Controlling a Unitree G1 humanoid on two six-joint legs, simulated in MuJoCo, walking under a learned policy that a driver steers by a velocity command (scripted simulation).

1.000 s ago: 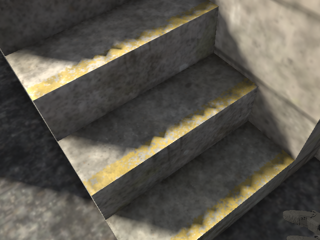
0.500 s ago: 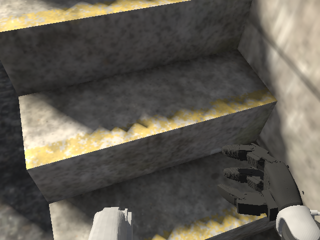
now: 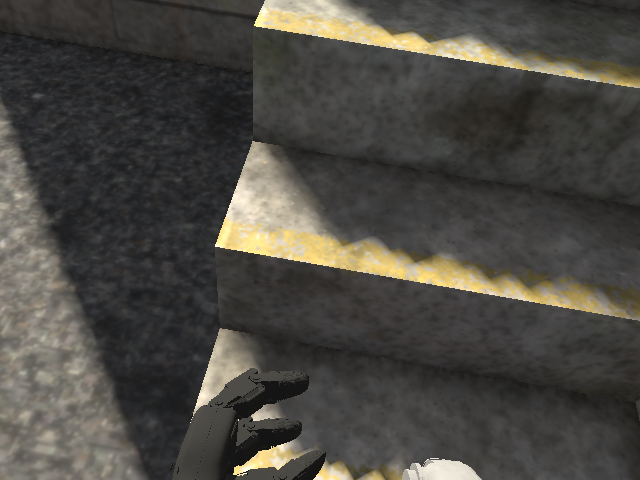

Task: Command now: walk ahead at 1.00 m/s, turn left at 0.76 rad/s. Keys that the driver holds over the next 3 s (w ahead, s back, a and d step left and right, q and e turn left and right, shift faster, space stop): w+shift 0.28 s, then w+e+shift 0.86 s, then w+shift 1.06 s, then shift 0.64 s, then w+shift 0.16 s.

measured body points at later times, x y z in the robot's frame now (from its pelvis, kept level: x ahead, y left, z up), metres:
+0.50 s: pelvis +0.08 -0.03 +0.11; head +0.11 -0.03 +0.56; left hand +0.19 +0.21 +0.00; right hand +0.30 -0.20 +0.03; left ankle -0.03 +0.06 -0.58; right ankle +0.07 -0.15 -0.52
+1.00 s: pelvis +0.18 +0.02 +0.07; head +0.27 +0.06 +0.51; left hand +0.34 +0.28 -0.06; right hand +0.38 -0.26 +0.03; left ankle +0.03 +0.12 -0.56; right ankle +0.14 -0.06 -0.55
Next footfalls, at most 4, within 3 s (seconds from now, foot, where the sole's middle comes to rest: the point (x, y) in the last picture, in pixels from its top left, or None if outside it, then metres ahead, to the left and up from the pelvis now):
0.02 right None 0.11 -0.15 -0.59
0.36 left None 0.06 0.06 -0.54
0.60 left None -0.13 0.08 -0.71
0.82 left None -0.05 0.06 -0.72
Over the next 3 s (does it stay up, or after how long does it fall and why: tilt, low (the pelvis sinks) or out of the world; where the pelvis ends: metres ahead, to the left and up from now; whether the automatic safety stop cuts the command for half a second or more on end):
stays up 0.45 0.60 -0.19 its command is cut before an obstacle after 1.7 s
